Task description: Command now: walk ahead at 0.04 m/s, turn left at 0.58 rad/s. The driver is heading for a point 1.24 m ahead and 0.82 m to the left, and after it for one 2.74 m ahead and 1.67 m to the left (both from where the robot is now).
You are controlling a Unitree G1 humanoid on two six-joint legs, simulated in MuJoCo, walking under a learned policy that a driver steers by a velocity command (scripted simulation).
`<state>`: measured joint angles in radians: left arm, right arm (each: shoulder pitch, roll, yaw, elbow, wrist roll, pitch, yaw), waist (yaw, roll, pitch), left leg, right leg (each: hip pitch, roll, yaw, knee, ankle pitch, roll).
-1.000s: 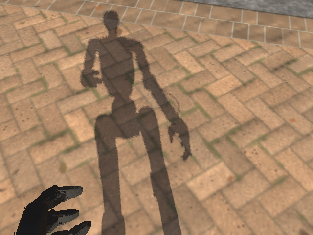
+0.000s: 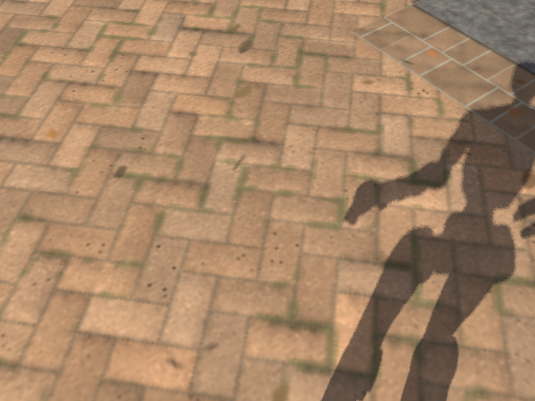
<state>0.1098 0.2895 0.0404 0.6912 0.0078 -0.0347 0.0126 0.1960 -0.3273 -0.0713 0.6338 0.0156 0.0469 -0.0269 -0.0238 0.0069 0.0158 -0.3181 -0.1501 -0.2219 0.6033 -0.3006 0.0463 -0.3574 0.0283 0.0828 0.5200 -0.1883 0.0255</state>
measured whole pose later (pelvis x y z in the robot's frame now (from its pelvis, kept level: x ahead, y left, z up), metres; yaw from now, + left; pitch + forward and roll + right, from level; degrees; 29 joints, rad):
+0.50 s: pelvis +0.00 +0.03 +0.01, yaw +17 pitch +1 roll -1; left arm 0.12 0.33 0.08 0.72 0.00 0.02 0.03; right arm 0.20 -0.30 -0.07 0.60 -0.01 0.04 0.00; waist 0.01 -0.05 0.07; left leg -0.30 -0.02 -0.03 0.55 -0.28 0.04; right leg -0.46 -0.05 -0.01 1.01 -0.50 0.06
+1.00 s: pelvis +0.02 +0.01 +0.01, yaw +35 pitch +1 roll +0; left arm 0.13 0.28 0.07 0.69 0.02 -0.01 0.01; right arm 0.17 -0.35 -0.09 0.62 0.02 0.05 -0.03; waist -0.01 0.05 0.04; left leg -0.46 -0.13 -0.18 0.97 -0.49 -0.03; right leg -0.25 0.03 0.02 0.48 -0.25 -0.02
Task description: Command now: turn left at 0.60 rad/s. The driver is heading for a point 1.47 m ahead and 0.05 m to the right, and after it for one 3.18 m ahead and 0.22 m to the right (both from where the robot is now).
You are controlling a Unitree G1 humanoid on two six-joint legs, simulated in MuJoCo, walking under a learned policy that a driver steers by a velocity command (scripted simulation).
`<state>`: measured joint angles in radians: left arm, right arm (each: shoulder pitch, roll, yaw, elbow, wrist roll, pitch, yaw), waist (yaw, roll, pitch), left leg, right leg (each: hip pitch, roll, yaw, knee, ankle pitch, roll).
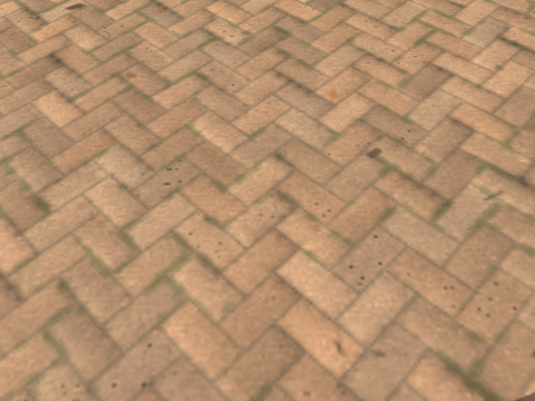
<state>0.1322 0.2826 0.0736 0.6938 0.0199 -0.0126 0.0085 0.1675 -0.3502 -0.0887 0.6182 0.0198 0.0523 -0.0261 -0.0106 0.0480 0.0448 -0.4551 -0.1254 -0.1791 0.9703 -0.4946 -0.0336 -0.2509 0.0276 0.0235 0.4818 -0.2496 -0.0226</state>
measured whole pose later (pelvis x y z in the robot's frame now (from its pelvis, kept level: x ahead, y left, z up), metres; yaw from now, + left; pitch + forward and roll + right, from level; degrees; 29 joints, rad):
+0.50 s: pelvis -0.01 +0.06 +0.00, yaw +10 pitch +0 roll -1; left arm 0.20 0.33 0.07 0.78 -0.01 0.04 0.01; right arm 0.13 -0.23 -0.02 0.65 -0.03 0.00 0.00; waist 0.03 -0.06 0.05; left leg -0.22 -0.02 0.03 0.47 -0.25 0.05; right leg -0.41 -0.06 0.02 0.95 -0.46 0.09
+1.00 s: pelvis -0.02 +0.02 +0.00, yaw -5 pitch +1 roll +2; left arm 0.20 0.31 0.06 0.67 -0.01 0.01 0.00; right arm 0.09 -0.34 -0.09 0.75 0.00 0.04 -0.04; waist 0.01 0.03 0.08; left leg -0.48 0.00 0.00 1.11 -0.48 -0.06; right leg -0.25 0.02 0.00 0.50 -0.27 -0.06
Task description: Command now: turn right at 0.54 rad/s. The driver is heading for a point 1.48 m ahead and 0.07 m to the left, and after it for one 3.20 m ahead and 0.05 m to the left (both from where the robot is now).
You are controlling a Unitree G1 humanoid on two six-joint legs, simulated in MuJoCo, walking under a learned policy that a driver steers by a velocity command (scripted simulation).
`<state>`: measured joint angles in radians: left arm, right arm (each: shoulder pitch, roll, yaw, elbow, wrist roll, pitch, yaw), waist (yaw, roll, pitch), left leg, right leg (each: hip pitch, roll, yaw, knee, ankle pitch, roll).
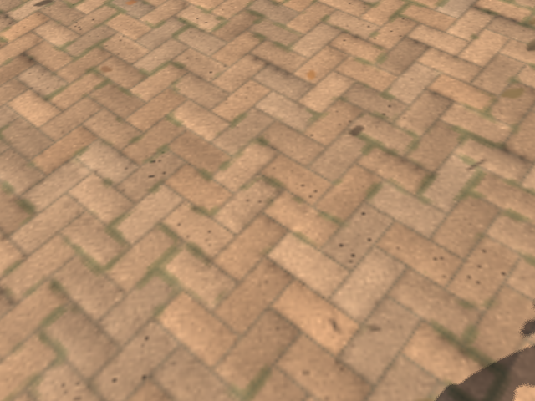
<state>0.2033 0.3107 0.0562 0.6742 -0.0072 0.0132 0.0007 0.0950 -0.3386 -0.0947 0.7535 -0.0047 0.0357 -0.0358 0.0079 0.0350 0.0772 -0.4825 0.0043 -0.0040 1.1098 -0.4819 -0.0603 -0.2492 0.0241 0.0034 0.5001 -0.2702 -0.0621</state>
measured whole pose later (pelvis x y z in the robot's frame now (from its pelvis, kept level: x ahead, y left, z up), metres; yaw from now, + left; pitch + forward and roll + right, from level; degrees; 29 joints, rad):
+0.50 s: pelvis +0.08 +0.03 +0.00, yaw -11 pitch +1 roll +0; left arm 0.24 0.31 0.04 0.66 -0.01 -0.04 0.01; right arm 0.29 -0.28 -0.06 0.80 0.01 -0.10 0.03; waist -0.02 -0.05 -0.02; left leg -0.19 -0.05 -0.06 0.44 -0.28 0.04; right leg -0.39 0.04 0.08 0.95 -0.45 -0.03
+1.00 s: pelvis +0.30 -0.05 +0.00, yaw +4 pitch +1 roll -2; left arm 0.29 0.27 0.07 0.73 0.01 -0.10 -0.01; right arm 0.24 -0.33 -0.07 0.71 0.03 -0.03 0.00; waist 0.03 0.05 0.03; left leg -0.60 0.07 -0.06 1.10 -0.26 -0.01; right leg -0.12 0.03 -0.10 0.31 -0.21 -0.03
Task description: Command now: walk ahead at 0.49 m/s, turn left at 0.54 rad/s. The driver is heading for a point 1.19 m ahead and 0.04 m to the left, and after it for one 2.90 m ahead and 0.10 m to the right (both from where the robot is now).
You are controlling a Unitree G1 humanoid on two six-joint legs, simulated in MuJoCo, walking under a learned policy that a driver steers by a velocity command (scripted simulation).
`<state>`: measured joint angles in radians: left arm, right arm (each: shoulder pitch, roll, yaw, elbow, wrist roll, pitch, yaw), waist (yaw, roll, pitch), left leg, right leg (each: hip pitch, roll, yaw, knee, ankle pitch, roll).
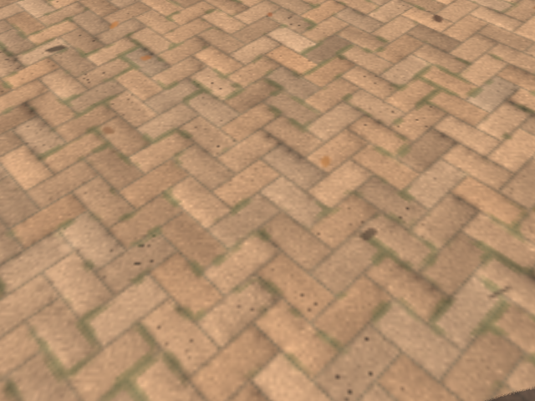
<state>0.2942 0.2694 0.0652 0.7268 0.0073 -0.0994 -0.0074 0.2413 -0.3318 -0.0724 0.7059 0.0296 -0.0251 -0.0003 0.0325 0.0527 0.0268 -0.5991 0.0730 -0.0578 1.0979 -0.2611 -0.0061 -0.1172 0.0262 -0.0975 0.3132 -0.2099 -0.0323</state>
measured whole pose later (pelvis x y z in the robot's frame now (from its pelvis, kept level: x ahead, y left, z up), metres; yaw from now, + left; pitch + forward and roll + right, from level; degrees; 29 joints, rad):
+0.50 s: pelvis +0.27 +0.08 +0.00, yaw +14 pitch +0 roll +1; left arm 0.19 0.32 0.04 0.71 -0.01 -0.08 0.00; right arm 0.27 -0.28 -0.05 0.70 0.00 -0.07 0.03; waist -0.02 -0.04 0.07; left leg -0.20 -0.11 0.00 0.35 -0.16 0.10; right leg -0.63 -0.13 0.05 1.07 -0.24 0.04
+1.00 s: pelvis +0.58 +0.07 -0.01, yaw +0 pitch +2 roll +0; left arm 0.28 0.30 0.05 0.67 -0.01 -0.06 -0.03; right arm 0.21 -0.31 -0.03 0.70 -0.01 -0.10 0.01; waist 0.02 0.02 0.05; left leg -0.53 0.06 -0.07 1.12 -0.34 -0.02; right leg -0.29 0.11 0.04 0.43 -0.16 -0.10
